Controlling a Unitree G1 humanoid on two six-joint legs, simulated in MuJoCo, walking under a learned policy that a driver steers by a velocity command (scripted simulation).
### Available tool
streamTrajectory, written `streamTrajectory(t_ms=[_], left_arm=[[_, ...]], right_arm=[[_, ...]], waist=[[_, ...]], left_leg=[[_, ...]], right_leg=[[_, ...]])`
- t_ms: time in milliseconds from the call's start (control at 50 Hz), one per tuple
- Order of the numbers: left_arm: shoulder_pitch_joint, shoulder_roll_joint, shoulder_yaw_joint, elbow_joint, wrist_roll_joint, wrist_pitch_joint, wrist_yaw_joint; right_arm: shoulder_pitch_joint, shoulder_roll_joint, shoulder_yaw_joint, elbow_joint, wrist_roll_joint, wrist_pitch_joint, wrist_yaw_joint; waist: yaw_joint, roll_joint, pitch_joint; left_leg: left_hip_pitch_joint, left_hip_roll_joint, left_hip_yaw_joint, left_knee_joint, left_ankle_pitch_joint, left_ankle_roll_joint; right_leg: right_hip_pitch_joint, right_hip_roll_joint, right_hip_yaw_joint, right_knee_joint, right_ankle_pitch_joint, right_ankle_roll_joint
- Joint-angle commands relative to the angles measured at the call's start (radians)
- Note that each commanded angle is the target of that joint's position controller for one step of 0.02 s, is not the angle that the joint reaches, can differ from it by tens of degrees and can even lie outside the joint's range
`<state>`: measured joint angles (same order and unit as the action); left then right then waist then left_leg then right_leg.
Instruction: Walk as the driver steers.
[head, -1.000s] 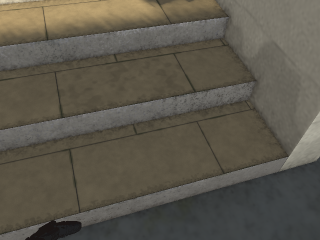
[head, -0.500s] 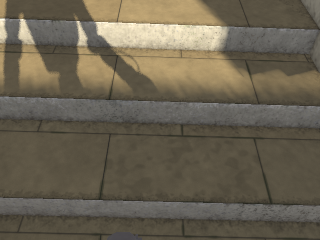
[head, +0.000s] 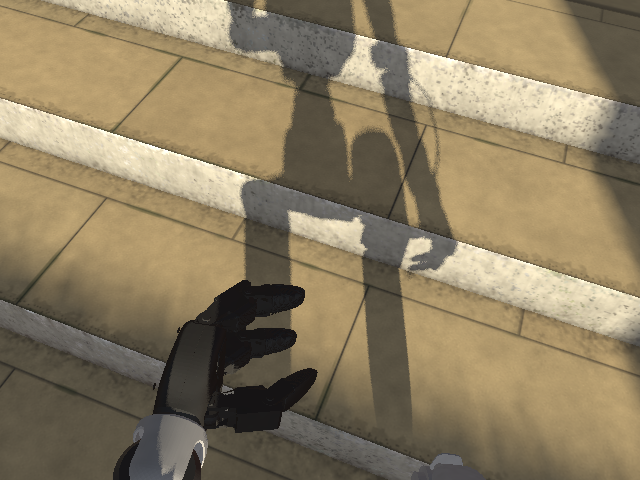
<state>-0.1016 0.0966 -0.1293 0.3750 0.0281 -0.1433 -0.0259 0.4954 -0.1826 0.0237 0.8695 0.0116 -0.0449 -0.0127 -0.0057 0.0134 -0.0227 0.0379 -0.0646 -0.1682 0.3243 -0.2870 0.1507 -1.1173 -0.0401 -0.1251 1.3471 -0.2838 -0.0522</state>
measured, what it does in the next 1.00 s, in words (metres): climbs, turning right: right foot 0.13 m higher, then left foot 0.13 m higher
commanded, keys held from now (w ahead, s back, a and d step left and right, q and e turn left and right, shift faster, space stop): w+e+shift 0.24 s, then e+shift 0.42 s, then q+shift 0.34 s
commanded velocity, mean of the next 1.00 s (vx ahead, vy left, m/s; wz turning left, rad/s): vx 0.47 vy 0.00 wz -0.44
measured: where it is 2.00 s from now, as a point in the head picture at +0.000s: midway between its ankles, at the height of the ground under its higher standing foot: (397, 368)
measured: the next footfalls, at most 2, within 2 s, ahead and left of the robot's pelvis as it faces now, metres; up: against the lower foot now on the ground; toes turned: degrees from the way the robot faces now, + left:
right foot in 0.06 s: +0.26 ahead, -0.09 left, +0.13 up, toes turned -3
left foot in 0.44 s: +0.66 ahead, +0.00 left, +0.27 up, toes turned -19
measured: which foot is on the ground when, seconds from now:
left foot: down 0.00-0.06, up 0.08-0.42, down 0.44-0.80, up 0.82-1.00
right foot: up 0.00-0.04, down 0.06-0.44, up 0.46-0.78, down 0.80-1.00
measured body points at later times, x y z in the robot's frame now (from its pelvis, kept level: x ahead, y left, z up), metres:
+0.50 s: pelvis +0.43 -0.06 +0.16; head +0.46 -0.10 +0.61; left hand +0.50 +0.17 +0.03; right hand +0.64 -0.30 +0.13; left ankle +0.62 +0.01 -0.48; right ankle +0.24 -0.11 -0.47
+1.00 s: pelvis +0.57 -0.17 +0.25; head +0.58 -0.19 +0.70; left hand +0.82 -0.06 +0.16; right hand +0.52 -0.44 +0.12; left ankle +0.60 -0.03 -0.36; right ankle +0.57 -0.29 -0.48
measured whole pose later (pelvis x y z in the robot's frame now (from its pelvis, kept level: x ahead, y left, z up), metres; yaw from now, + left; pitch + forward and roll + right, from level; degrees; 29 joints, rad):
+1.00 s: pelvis +0.57 -0.17 +0.25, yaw -29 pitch +2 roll +0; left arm 0.16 0.15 -0.02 0.62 0.04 0.01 0.03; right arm 0.24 -0.25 -0.05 0.78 0.02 0.04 -0.05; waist -0.02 0.03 0.01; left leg -0.61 0.06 0.00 1.37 -0.49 -0.13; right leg -0.40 -0.05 -0.14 0.56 -0.20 -0.04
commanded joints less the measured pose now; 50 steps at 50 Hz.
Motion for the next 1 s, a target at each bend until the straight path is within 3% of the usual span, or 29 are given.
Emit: streamTrajectory(t_ms=[20,40,60,80,100,140,160,200,260,320,360,380,400,440,460,480,500,540,600,640,680,720,760,800,820,840,860,900,1000], left_arm=[[0.294,0.317,0.15,0.041,-0.069,0.011,0.023],[0.464,0.372,0.184,0.116,-0.089,0.033,0.028],[0.7,0.414,0.2,0.237,-0.062,0.053,0.02],[0.749,0.356,0.175,0.349,0.023,0.066,0.022],[0.561,0.183,0.145,0.292,0.026,0.063,0.036],[0.578,0.084,0.128,0.365,-0.012,0.047,0.009],[0.574,0.061,0.12,0.401,-0.016,0.038,-0.009],[0.574,0.087,0.12,0.446,-0.037,0.053,-0.023],[0.505,0.088,0.103,0.433,-0.051,0.067,-0.016],[0.651,0.136,0.117,0.482,-0.038,0.077,0.028],[0.744,0.181,0.142,0.489,-0.067,0.123,0.048],[0.77,0.176,0.147,0.49,-0.071,0.133,0.061],[0.758,0.203,0.148,0.493,-0.051,0.113,0.056],[0.423,0.348,0.19,0.385,-0.022,0.071,0.046],[0.417,0.177,0.161,0.3,-0.018,0.044,0.036],[0.552,0.241,0.174,0.332,0.011,0.029,-0.002],[0.483,0.263,0.199,0.292,-0.037,0.057,-0.01],[0.308,0.152,0.162,0.181,-0.034,0.128,0.011],[0.374,0.089,0.137,0.183,-0.058,0.197,0.012],[0.322,0.103,0.129,0.128,-0.042,0.185,0.023],[0.348,0.122,0.117,0.153,-0.047,0.17,0.01],[0.347,0.198,0.146,0.164,-0.047,0.16,-0.01],[0.416,0.209,0.156,0.188,-0.022,0.167,-0.006],[0.432,0.254,0.184,0.22,0.005,0.153,0.007],[0.42,0.342,0.195,0.203,0.035,0.145,0.021],[0.374,0.31,0.171,0.162,0.068,0.142,0.029],[0.321,0.315,0.184,0.144,0.043,0.144,0.019],[0.234,0.274,0.179,0.156,0.001,0.143,0.03],[0.231,0.221,0.174,0.165,0.02,0.137,0.094]], right_arm=[[-0.132,-0.346,-0.091,-0.093,-0.039,-0.023,-0.023],[-0.208,-0.345,-0.099,-0.108,-0.049,-0.013,-0.026],[-0.334,-0.293,-0.09,-0.166,-0.076,-0.028,-0.031],[-0.313,-0.047,-0.033,-0.256,-0.085,-0.056,0.028],[-0.124,-0.026,-0.017,-0.26,-0.047,-0.107,0.09],[-0.319,0.003,0.012,-0.331,-0.052,-0.126,0.135],[-0.358,0.034,0.024,-0.335,-0.069,-0.118,0.132],[-0.349,0.085,0.054,-0.36,-0.058,-0.101,0.116],[-0.443,0.059,0.077,-0.418,-0.056,-0.091,0.088],[-0.66,0.105,0.109,-0.526,-0.07,-0.118,0.044],[-0.797,0.091,0.12,-0.605,-0.066,-0.128,0.034],[-0.811,0.103,0.11,-0.639,-0.048,-0.123,0.021],[-0.707,0.029,0.057,-0.6,-0.026,-0.12,0.008],[-0.118,-0.255,-0.074,-0.45,-0.009,-0.109,-0.014],[0.046,-0.352,-0.097,-0.361,-0.094,-0.1,-0.026],[-0.054,-0.232,-0.063,-0.397,-0.095,-0.084,-0.041],[-0.156,-0.163,-0.059,-0.4,-0.054,-0.059,-0.051],[-0.24,-0.031,-0.045,-0.304,-0.002,-0.035,-0.083],[-0.372,0.024,-0.043,-0.218,-0.017,-0.035,-0.083],[-0.398,-0.022,-0.06,-0.171,-0.017,-0.026,-0.078],[-0.419,-0.165,-0.1,-0.163,-0.018,-0.01,-0.074],[-0.399,-0.258,-0.124,-0.184,-0.014,-0.041,-0.04],[-0.41,-0.245,-0.118,-0.183,0.022,-0.049,-0.007],[-0.3,-0.149,-0.076,-0.119,0.014,-0.041,0.019],[-0.269,-0.099,-0.054,-0.127,-0.036,-0.031,0.029],[-0.092,-0.089,-0.051,-0.079,-0.012,-0.001,0.027],[-0.096,-0.171,-0.078,-0.072,0.016,0.032,0.014],[-0.272,-0.184,-0.091,-0.138,0.024,0.063,-0.018],[-0.259,-0.151,-0.109,-0.188,0.005,0.082,-0.053]], waist=[[0.22,0.313,-0.307],[0.293,0.272,-0.308],[0.351,0.012,-0.284],[0.144,-0.575,-0.227],[0.008,-0.413,-0.175],[-0.031,0.061,0.066],[-0.055,0.129,0.073],[-0.093,0.104,0.078],[-0.107,0.112,0.149],[-0.002,-0.04,0.108],[0.067,-0.07,0.025],[0.054,-0.107,-0.053],[-0.006,-0.186,-0.176],[-0.342,-0.375,-0.443],[-0.269,0.173,-0.724],[-0.2,0.374,-0.782],[-0.162,0.296,-0.534],[-0.05,0.022,-0.123],[0.074,0.02,0.107],[0.099,0.048,0.13],[0.095,0.07,0.043],[0.076,0.086,-0.085],[0.111,0.106,-0.128],[0.107,-0.003,-0.098],[0.073,-0.234,-0.085],[0.013,-0.253,-0.262],[0.029,-0.202,-0.255],[0.024,-0.153,-0.06],[0.011,-0.114,-0.08]], left_leg=[[-0.125,0.186,0.041,0.146,1.816,0.053],[-0.079,0.203,0.065,0.381,1.868,0.035],[-0.265,0.126,0.025,0.845,1.275,0.015],[-0.703,-0.148,0.002,1.331,0.149,-0.063],[-0.858,-0.077,-0.112,1.506,0.134,-0.007],[-0.936,-0.028,-0.029,1.599,0.096,0.025],[-0.983,0.006,0.005,1.649,0.072,0.033],[-1.121,0.041,0.071,1.808,0.03,0.009],[-1.142,0.115,0.175,1.561,0.05,-0.076],[-1.117,0.1,0.297,1.419,0.064,-0.161],[-0.884,0.057,0.365,0.951,-0.017,-0.182],[-0.569,0.024,0.351,0.731,-0.047,-0.185],[-0.382,-0.069,0.384,0.721,-0.03,-0.173],[0.039,0.09,0.061,0.448,0.18,-0.039],[0.416,0.501,-0.567,0.282,0.589,0.192],[0.379,0.636,-0.883,0.191,0.927,0.327],[0.226,0.611,-0.725,0.195,0.711,0.297],[-0.123,0.464,-0.296,0.177,0.24,0.086],[-0.534,0.397,0.052,0.065,0.073,-0.031],[-0.569,0.349,0.212,0.021,0.146,-0.046],[-0.629,0.213,0.385,0.03,0.18,-0.02],[-0.459,0.356,0.284,-0.01,0.388,0.008],[-0.38,0.376,0.286,0.062,0.46,-0.023],[-0.381,0.246,0.326,0.264,0.31,-0.108],[-0.598,0.158,0.33,0.586,-0.237,-0.198],[-0.569,0.148,0.148,0.806,-0.359,-0.242],[-0.55,0.147,0.132,0.944,-0.345,-0.255],[-0.745,0.163,0.115,0.997,-0.3,-0.253],[-0.799,0.156,0.133,1.173,-0.157,-0.3]], right_leg=[[0.848,0.142,-0.134,-0.221,-0.053,-0.002],[0.941,0.142,-0.034,-0.415,-0.042,-0.043],[1.138,0.093,0.24,-0.594,-0.007,-0.11],[1.237,-0.058,0.928,-0.966,-0.22,-0.274],[1.187,-0.163,1.242,-1.167,-0.683,-0.298],[0.913,-0.141,0.998,-1.118,-0.485,-0.241],[0.834,-0.073,0.825,-1.03,-0.347,-0.225],[0.789,0.003,0.63,-0.993,-0.175,-0.208],[0.582,0.069,0.514,-1.046,-0.077,-0.191],[0.587,0.055,0.565,-1.038,0.306,-0.203],[0.652,0.052,0.533,-1.119,0.531,-0.168],[0.615,0.03,0.538,-1.141,0.704,-0.127],[0.725,0.044,0.516,-1.014,1.216,-0.1],[0.817,0.087,0.534,-0.55,1.442,-0.045],[0.51,0.261,0.412,0.044,0.416,0.036],[0.442,0.229,0.455,0.432,-0.161,0.106],[0.266,0.182,0.359,0.569,-0.231,0.151],[0.124,0.061,0.224,0.551,-0.189,0.113],[0.307,-0.039,0.208,0.437,-0.159,0.061],[0.328,-0.068,0.18,0.166,-0.006,0.064],[0.654,0.007,0.056,-0.366,0.028,0.085],[0.767,0.002,0.082,-0.47,0.155,0.075],[0.92,0.015,0.099,-0.677,0.258,0.023],[1.081,0.039,0.085,-0.909,0.39,-0.024],[1.206,-0.194,0.316,-0.846,1.007,-0.073],[1.151,-0.411,0.48,-0.892,0.945,-0.228],[1.02,-0.393,0.483,-0.962,0.545,-0.27],[0.932,-0.309,0.434,-1.034,0.04,-0.186],[0.917,-0.346,0.284,-1.029,0.235,-0.202]])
